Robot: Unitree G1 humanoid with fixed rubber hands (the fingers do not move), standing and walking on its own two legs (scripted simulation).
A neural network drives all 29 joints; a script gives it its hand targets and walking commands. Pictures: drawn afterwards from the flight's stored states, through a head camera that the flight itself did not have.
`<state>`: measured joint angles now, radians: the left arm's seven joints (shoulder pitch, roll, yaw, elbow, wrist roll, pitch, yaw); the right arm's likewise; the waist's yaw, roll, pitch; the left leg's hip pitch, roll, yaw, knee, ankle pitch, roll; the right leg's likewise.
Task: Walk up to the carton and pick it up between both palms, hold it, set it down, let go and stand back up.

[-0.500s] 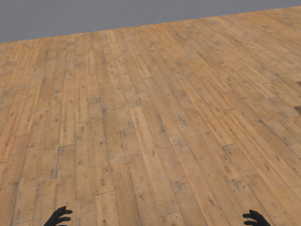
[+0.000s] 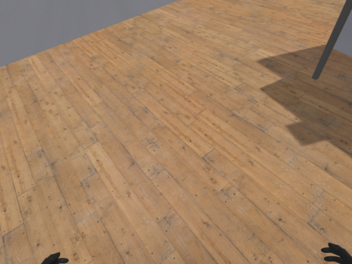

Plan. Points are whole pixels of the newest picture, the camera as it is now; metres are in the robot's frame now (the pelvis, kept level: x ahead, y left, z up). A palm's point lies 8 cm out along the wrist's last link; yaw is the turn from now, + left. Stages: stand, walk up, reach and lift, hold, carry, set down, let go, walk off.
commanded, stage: walk up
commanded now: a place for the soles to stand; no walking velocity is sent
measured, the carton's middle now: out of the picture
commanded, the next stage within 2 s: none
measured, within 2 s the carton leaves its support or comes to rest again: neither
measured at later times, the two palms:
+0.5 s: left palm (98, 186) +0.36 +0.26 -0.08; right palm out of the picture +0.15 -0.36 -0.06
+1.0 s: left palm (153, 127) +0.57 +0.12 -0.06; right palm out of the picture +0.23 -0.45 -0.07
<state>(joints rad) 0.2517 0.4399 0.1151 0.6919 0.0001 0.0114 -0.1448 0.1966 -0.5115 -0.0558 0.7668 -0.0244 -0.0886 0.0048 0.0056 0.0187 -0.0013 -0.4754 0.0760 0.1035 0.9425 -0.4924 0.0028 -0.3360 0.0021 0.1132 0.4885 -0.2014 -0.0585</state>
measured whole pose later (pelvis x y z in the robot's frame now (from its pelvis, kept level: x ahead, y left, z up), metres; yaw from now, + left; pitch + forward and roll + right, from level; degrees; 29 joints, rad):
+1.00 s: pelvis +0.31 -0.10 +0.00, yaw -34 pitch +2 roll +1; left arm 0.30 0.46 0.09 0.68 0.00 -0.02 -0.09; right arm 0.21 -0.50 -0.06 0.77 -0.02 -0.10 0.04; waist 0.00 0.01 0.00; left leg -0.49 0.10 0.09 0.75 -0.34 0.00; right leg -0.18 0.06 0.16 0.45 -0.30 -0.05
